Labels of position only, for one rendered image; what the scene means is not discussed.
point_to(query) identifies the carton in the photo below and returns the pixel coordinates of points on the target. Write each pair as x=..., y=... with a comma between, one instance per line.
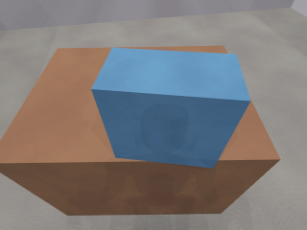
x=173, y=107

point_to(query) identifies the pedestal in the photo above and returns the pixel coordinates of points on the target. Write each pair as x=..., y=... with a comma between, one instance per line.
x=57, y=148

